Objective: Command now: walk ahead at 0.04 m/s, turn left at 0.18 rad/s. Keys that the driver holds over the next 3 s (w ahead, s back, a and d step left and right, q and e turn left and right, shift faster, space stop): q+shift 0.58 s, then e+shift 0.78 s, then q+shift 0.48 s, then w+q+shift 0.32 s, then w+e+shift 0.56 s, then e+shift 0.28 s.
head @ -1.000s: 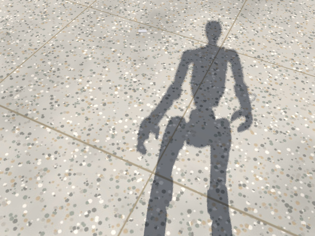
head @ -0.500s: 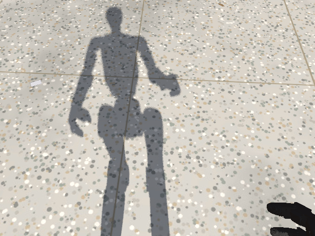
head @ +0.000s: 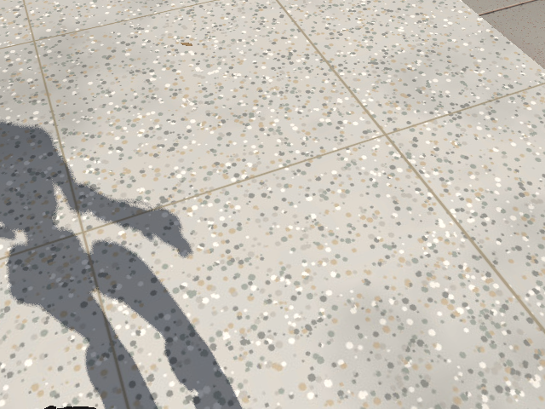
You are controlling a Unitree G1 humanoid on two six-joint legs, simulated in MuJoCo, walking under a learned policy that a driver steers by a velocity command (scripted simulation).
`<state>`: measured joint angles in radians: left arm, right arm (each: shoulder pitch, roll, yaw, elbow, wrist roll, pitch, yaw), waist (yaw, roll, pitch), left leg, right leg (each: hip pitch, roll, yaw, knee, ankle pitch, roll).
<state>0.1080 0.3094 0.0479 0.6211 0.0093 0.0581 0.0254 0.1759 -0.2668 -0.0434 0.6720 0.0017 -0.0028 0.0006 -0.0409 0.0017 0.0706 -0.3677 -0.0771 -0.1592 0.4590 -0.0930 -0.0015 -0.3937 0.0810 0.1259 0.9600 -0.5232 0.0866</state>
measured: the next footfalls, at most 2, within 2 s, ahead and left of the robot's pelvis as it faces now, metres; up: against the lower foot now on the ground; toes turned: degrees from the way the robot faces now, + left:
right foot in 0.14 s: +0.05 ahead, -0.12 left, +0.00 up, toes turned +13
left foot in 0.56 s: +0.03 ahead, +0.16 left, +0.00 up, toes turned +31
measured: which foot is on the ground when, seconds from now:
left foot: down 0.00-0.16, up 0.18-0.54, down 0.56-1.00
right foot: up 0.00-0.12, down 0.14-0.56, up 0.58-1.00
